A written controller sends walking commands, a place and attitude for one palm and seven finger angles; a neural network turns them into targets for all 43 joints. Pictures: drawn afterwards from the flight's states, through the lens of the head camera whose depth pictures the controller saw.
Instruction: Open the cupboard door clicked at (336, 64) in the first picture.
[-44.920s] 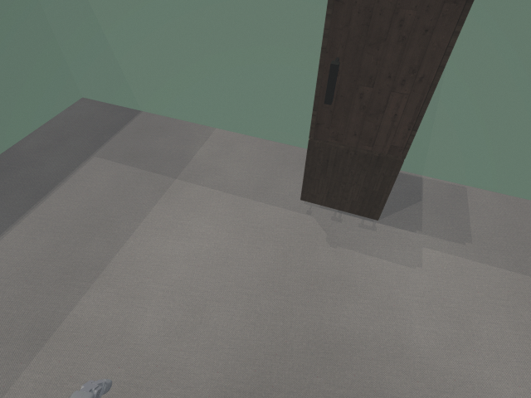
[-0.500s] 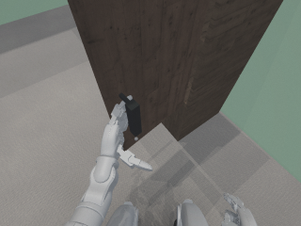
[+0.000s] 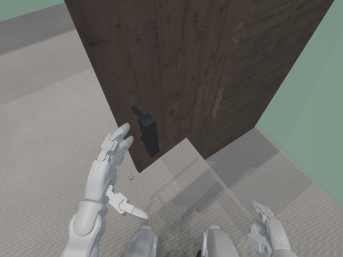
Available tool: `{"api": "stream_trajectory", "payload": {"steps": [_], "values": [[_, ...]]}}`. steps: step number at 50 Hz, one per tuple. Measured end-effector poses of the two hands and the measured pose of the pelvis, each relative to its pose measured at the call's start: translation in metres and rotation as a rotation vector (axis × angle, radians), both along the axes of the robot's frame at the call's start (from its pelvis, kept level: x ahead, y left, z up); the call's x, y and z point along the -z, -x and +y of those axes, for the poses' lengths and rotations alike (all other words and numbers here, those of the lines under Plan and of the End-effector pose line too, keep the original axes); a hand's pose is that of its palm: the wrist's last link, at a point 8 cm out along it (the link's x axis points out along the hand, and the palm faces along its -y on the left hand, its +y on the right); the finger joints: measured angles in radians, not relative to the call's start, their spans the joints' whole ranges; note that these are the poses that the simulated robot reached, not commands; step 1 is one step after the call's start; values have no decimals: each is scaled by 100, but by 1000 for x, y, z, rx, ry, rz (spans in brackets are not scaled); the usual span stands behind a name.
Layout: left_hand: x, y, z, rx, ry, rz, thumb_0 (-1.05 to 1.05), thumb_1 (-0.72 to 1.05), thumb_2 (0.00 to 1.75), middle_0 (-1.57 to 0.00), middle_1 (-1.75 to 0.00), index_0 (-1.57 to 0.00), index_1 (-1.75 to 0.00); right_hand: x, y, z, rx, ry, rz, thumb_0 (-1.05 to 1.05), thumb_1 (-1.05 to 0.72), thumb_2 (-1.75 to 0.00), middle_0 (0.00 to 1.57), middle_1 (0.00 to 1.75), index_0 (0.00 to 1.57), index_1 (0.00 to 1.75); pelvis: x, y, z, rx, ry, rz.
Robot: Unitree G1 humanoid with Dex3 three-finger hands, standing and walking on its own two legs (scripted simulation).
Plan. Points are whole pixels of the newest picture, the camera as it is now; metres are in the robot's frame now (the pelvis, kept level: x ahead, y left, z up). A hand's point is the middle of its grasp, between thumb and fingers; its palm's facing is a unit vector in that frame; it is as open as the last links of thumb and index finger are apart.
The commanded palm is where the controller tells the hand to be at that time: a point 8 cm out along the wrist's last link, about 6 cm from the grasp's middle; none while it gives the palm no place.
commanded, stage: slide the hand sideways off the handle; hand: left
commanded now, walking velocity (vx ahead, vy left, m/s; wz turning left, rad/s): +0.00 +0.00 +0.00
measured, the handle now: (144, 131) +0.39 +0.09 +0.03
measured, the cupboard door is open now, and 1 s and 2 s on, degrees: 97 97 97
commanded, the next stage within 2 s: draw the hand back to the body in 0.34 s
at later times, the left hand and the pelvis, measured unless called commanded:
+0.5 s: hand (111, 198) +0.23 +0.14 +0.04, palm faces -0.09 -1.00 -0.02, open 16.3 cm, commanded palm +0.21 +0.20 +0.05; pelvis -0.01 +0.00 -0.01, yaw +0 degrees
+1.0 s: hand (59, 190) +0.22 +0.19 +0.14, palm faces -0.01 -0.98 -0.17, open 16.0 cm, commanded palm +0.19 +0.25 +0.15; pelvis +0.01 +0.01 +0.05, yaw +0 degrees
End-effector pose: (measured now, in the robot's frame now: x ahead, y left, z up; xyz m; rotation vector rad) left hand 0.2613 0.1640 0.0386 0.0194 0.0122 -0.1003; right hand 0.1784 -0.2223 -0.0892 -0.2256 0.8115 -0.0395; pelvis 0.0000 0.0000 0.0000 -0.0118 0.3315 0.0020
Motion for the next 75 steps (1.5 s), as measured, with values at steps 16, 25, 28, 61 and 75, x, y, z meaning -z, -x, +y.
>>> {"api": "stream_trajectory", "payload": {"steps": [16,25,28,61,75], "values": [[-6,37,28,-10,-9,14,-1,-50,30,-15,-30,-15,-30,-6,-1,-15,22,29,-63,1,-90,-90,20,30,20,30,5,-1,-4,0,5,-4],[0,43,33,-7,-2,1,-1,-50,30,-15,-30,-15,-30,-2,3,-9,13,43,-99,1,-90,-90,20,30,20,30,14,9,-1,-3,15,-6],[-18,43,35,5,-16,-37,-1,-50,30,-15,-30,-15,-30,-5,7,-5,26,31,-101,1,-90,-90,20,30,20,30,12,10,1,-1,17,-19],[-152,72,107,-357,-377,65,-1,-13,46,-16,-30,-17,-30,-96,-10,19,63,13,-177,1,-90,-90,20,30,20,30,-76,-28,17,11,17,-254],[-218,61,129,-466,-444,-111,0,35,67,-18,-30,-19,-30,-114,-27,22,34,4,-191,1,-90,-90,21,30,20,30,-99,-42,17,23,12,-347]]}}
